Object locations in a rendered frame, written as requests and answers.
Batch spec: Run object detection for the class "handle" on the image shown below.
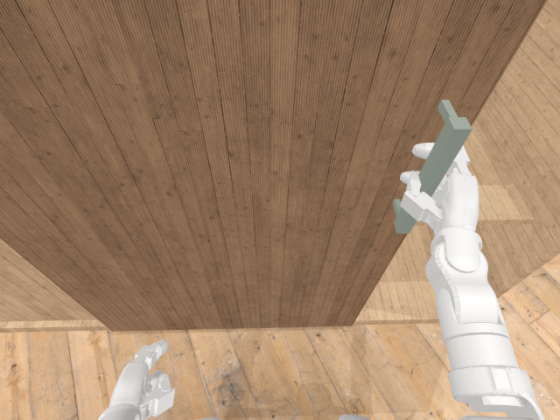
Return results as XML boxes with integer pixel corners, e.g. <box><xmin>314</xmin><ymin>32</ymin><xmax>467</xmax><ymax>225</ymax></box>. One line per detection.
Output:
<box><xmin>393</xmin><ymin>100</ymin><xmax>473</xmax><ymax>234</ymax></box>

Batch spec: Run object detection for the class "right robot hand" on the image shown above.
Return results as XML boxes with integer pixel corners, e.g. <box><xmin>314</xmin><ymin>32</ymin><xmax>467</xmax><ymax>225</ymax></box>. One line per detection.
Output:
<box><xmin>400</xmin><ymin>143</ymin><xmax>479</xmax><ymax>235</ymax></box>

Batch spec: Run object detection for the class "wardrobe door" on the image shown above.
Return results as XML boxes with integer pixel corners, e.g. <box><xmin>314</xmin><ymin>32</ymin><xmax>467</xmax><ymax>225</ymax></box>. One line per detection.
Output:
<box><xmin>0</xmin><ymin>0</ymin><xmax>548</xmax><ymax>332</ymax></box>
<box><xmin>0</xmin><ymin>239</ymin><xmax>97</xmax><ymax>321</ymax></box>

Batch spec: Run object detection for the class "right robot forearm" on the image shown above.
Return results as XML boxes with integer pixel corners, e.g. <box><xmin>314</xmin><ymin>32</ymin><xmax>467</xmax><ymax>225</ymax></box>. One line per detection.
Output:
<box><xmin>425</xmin><ymin>227</ymin><xmax>545</xmax><ymax>420</ymax></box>

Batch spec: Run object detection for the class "left robot hand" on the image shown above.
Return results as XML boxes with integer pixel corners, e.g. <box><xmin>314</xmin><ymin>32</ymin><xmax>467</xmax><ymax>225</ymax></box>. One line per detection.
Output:
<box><xmin>109</xmin><ymin>339</ymin><xmax>175</xmax><ymax>420</ymax></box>

